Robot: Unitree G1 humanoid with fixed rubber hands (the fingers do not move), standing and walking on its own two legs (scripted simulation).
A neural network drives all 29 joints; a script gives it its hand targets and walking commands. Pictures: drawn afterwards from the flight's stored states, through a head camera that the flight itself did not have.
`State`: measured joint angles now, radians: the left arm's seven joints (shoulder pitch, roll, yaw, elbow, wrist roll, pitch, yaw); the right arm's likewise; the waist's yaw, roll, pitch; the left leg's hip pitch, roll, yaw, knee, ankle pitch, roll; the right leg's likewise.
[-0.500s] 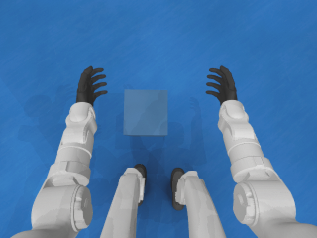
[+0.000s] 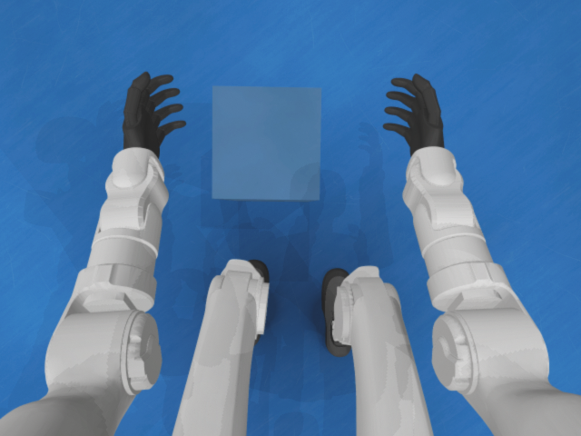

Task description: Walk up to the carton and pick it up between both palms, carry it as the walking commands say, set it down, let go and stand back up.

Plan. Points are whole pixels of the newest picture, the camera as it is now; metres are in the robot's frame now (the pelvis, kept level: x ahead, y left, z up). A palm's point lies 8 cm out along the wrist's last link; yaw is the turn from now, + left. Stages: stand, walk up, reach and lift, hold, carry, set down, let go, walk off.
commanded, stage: reach and lift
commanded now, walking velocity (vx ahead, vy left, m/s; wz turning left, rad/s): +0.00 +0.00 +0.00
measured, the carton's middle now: (270, 157) +0.47 +0.07 -0.38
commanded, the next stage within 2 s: none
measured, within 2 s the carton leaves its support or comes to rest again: leaves its support in 1.80 s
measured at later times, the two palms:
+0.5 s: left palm (192, 156) +0.45 +0.20 -0.31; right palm (385, 151) +0.48 -0.13 -0.30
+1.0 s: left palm (196, 152) +0.46 +0.19 -0.31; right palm (384, 154) +0.47 -0.14 -0.32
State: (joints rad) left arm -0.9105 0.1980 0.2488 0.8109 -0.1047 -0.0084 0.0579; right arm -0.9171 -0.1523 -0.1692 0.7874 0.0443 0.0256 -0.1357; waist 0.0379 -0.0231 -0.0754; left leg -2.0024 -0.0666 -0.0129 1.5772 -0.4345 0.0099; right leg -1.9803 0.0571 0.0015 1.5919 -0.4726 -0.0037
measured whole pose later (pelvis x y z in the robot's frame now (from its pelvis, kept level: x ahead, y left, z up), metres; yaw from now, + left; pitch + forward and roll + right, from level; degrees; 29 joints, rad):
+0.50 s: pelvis -0.01 +0.00 -0.12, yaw +0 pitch +45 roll -1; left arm -1.12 0.22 0.14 0.98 -0.18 0.00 0.13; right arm -1.15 -0.23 -0.12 0.98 0.13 0.02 -0.12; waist 0.03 -0.01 0.12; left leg -2.28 -0.07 0.02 2.00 -0.51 0.02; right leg -2.25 0.05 -0.01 2.02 -0.57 0.01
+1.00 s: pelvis -0.05 +0.00 -0.16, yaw +0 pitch +30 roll +0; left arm -1.29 0.31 0.08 1.09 -0.29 0.06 0.12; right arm -1.31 -0.28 0.00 1.07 0.26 0.08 -0.12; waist 0.03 0.00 0.37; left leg -2.21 -0.06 0.02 2.15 -0.48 0.01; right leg -2.18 0.07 -0.02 2.18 -0.53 0.01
